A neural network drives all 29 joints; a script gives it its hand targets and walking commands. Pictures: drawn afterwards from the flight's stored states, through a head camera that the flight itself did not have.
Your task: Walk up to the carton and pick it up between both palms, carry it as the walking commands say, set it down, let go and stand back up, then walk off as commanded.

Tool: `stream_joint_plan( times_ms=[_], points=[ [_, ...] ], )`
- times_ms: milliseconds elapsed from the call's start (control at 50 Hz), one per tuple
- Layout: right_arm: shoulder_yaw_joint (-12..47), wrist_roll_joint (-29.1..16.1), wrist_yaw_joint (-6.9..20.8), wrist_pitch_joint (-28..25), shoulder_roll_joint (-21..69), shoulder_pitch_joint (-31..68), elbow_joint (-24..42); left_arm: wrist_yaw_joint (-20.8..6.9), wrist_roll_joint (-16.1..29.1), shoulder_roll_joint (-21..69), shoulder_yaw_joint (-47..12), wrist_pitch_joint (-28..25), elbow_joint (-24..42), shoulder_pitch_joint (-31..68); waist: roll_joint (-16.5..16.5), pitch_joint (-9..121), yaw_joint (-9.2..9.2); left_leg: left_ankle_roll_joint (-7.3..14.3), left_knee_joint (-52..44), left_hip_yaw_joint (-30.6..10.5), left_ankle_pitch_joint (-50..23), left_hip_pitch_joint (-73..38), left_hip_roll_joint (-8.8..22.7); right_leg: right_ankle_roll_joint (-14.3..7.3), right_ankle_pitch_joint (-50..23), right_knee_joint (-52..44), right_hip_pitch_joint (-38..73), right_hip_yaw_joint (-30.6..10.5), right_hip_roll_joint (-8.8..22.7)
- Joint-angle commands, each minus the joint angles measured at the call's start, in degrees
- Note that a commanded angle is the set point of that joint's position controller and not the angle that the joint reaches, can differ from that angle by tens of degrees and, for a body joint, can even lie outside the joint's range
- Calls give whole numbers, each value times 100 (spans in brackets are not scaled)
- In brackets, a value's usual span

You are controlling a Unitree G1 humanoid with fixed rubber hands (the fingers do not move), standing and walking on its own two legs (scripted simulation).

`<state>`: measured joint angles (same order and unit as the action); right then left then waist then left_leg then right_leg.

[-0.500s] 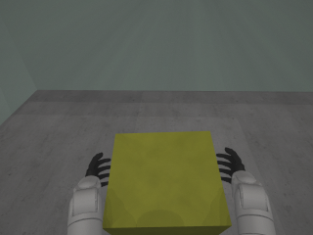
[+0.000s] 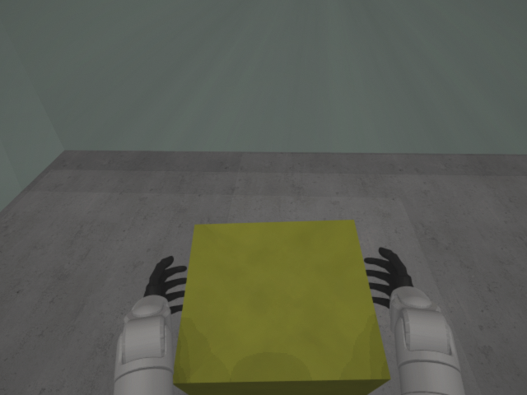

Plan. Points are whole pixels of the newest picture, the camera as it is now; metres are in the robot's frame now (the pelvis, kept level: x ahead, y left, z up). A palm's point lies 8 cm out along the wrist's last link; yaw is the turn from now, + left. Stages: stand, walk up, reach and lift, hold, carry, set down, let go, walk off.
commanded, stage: hold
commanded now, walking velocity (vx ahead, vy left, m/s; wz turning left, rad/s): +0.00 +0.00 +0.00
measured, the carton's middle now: (276, 307) +0.31 +0.00 -0.03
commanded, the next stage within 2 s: carry in 0.16 s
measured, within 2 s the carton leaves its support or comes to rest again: neither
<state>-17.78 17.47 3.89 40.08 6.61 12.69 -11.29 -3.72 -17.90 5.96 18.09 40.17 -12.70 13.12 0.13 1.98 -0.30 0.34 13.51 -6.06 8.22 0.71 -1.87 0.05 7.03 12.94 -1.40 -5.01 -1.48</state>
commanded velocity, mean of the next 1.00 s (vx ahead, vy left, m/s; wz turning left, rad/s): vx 0.00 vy -0.18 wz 0.00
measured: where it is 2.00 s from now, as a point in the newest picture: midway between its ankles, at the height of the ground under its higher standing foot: outside the picture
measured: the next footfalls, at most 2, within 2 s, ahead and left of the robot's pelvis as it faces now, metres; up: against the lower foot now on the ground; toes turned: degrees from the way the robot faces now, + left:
left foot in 1.04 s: -0.02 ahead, -0.05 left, +0.00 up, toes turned -8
right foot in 1.26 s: -0.02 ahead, -0.30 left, +0.00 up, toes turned -5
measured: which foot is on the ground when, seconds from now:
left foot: down 0.00-0.74, up 0.76-1.00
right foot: down 0.00-1.00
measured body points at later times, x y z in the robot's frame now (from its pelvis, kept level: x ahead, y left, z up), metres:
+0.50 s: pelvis -0.01 -0.04 -0.03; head -0.01 -0.04 +0.42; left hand +0.30 +0.11 +0.04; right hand +0.26 -0.26 +0.04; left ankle -0.01 +0.10 -0.75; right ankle +0.01 -0.11 -0.75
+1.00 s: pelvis -0.05 -0.12 -0.03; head -0.04 -0.12 +0.42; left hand +0.24 +0.04 +0.05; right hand +0.22 -0.33 +0.05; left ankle -0.06 -0.02 -0.74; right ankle +0.00 -0.17 -0.75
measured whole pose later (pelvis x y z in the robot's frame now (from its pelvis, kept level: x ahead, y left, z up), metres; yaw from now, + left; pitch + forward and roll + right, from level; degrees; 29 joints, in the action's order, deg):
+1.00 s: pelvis -0.05 -0.12 -0.03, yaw -5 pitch +5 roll +0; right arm -12.8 6.8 -4.3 65.4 5.5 10.0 17.9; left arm 5.8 -7.7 7.5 12.2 66.6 20.3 8.1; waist -0.5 6.1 0.4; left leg -0.4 44.3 8.0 26.2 24.5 2.8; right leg -7.4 12.2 31.6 -25.3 10.1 -2.6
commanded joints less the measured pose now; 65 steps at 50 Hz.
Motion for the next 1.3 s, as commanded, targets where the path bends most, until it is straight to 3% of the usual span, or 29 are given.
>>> stream_joint_plan(
  times_ms=[0,120,140,200,280,340,400,440,480,540,580,600,620,660,700,720,740,760,820,980,1000,1020,1040,1060,1100,1140,1200,1240,1280],
  points=[
    [3301,-1539,1564,-97,4504,2729,-36,-1557,1559,4515,-3242,-185,108,2916,12,1112,0,-27,-152,214,-933,-10,-335,56,-955,-46,430,225,-361],
    [3286,-1531,1559,-91,4501,2746,-49,-1556,1557,4516,-3229,-182,90,2933,13,1110,2,-25,-152,211,-909,15,-334,57,-932,-44,437,223,-360],
    [3615,-1764,1536,-129,4641,2924,204,-1541,1860,4798,-3792,-132,162,2965,43,1164,25,50,721,132,68,573,829,-19,-45,890,-871,96,767],
    [3818,-1899,1445,16,4708,2578,362,-1478,2118,4875,-3922,-24,510,2889,305,1473,-38,402,787,-543,326,625,1426,-54,57,1614,-1719,45,545],
    [4365,-2306,1195,413,4589,2401,1186,-1386,2827,4842,-4531,465,1468,3043,589,1601,-26,778,1271,-846,-905,988,1930,-77,155,2386,-2191,130,414],
    [4672,-2719,1071,919,4452,2403,1817,-1275,3266,4816,-4832,986,1992,2930,621,1850,-15,581,1828,-506,-1068,1198,1759,-255,-310,2045,-2023,181,429],
    [5023,-3201,1025,1582,4445,2484,2427,-1081,3429,4642,-4939,1563,2590,2677,-360,2067,-57,89,2767,314,101,2029,1159,-504,-2267,1931,-1296,-422,911],
    [5106,-3459,1082,1947,4434,2601,2569,-964,3359,4589,-4900,1874,2673,2402,-964,2053,-8,-184,3172,972,1670,2522,603,-846,-2505,1436,-986,-944,1330],
    [5173,-3745,1145,2191,4536,2773,2805,-833,3337,4590,-4912,2106,3068,2350,-724,1994,31,-207,2892,1207,1914,2373,484,-964,-2098,1376,-1106,-787,1271],
    [5126,-3833,1166,2456,4766,2603,2886,-736,3351,4574,-4968,2397,3583,2513,-258,2208,-58,-18,2066,848,479,1327,963,-670,-1835,1927,-1816,-163,950],
    [5014,-3698,1118,2566,4676,2337,2854,-757,3395,4555,-4975,2554,3716,2596,1253,2343,-78,557,1619,-846,-1557,708,2541,-185,-520,3198,-2624,404,399],
    [4990,-3642,1097,2615,4685,2289,2848,-778,3423,4580,-4999,2616,3716,2643,1726,2166,-61,912,1381,-1213,-2255,707,3004,-107,1363,3755,-3034,654,175],
    [4978,-3569,1061,2659,4648,2278,2931,-822,3489,4629,-5041,2670,3664,2701,1676,1916,-72,1068,1183,-1238,-2316,885,3163,-73,2015,4003,-3207,539,299],
    [4996,-3411,970,2703,4595,2357,3183,-921,3674,4805,-5093,2730,3513,2569,1218,1671,7,596,1320,-426,-1732,1105,2685,-71,1862,3015,-2913,494,527],
    [4945,-3306,915,2775,4551,2191,3202,-991,3793,4763,-5079,2771,3409,2338,882,1757,65,9,1972,635,-989,1743,1862,-83,882,1557,-1526,1195,147],
    [4928,-3285,903,2808,4481,2107,3182,-1004,3815,4698,-5086,2785,3367,2309,243,1770,28,-174,2583,918,-171,2200,1606,-112,395,1078,-950,827,414],
    [4983,-3260,907,2850,4418,2112,3223,-1013,3751,4692,-5056,2791,3177,2157,-1358,1668,43,-494,3398,1315,1706,3336,1020,-457,-1510,1005,-498,-661,1609],
    [4983,-3349,942,2885,4417,2237,3149,-1010,3743,4833,-5021,2794,3097,2040,-1715,1636,111,-430,4309,1266,2987,3454,703,-921,-2277,882,-683,-940,1911],
    [5085,-3608,1077,2814,4757,2363,2997,-965,3610,4803,-4982,2760,3395,2266,-631,1758,131,-191,5065,996,2571,3357,736,-1348,-1719,953,-879,-419,1703],
    [5044,-3599,1025,2763,4741,2188,3000,-917,3576,4782,-5123,2751,3436,2139,-535,2046,81,-7,1956,1465,1157,1799,482,-1116,-837,1065,-1080,104,1321],
    [5055,-3586,1039,2766,4744,2137,2958,-915,3535,4771,-5132,2759,3370,2074,-406,2159,35,35,1265,1218,517,1036,815,-896,-616,1258,-1523,213,1253],
    [5055,-3559,1067,2775,4759,2049,2923,-922,3511,4779,-5126,2771,3369,2105,178,2123,-8,191,781,276,448,304,1578,-567,-75,1845,-2267,330,1043],
    [4953,-3429,1062,2712,4708,1912,2737,-977,3630,4791,-5191,2793,3507,2350,1575,1868,-40,892,634,-1243,-801,269,3076,-111,1082,2588,-3140,840,561],
    [4911,-3406,1092,2711,4750,1837,2709,-994,3671,4794,-5249,2773,3597,2585,1668,1601,-72,1283,526,-1311,-1567,625,3314,-46,1986,3550,-3224,778,447],
    [4992,-3392,1092,2688,4752,2090,2926,-1044,3716,4935,-5271,2708,3405,2649,642,1317,-34,1116,535,-413,-1152,1072,2767,34,1751,4071,-2967,429,563],
    [5104,-3451,1059,2661,4806,2307,3163,-1052,3802,4914,-5321,2663,3497,2607,751,1250,42,586,835,543,-1294,1167,2084,70,1366,3022,-2558,806,490],
    [5019,-3367,1022,2724,4633,2029,3139,-1014,3803,4778,-5270,2697,3477,2324,932,1543,40,168,1368,974,-1436,1108,1669,158,632,1429,-1644,1487,224],
    [4928,-3247,1004,2760,4536,1821,2966,-1031,3780,4680,-5147,2754,3392,2232,467,1864,6,-104,1855,1074,-713,1476,1481,65,-570,1169,-828,974,782],
    [5024,-3342,1048,2792,4570,2005,2975,-1035,3635,4768,-5044,2743,3176,2090,-548,1875,6,-412,2002,1259,691,1856,1098,-242,-2384,1388,-793,179,1469]
  ],
)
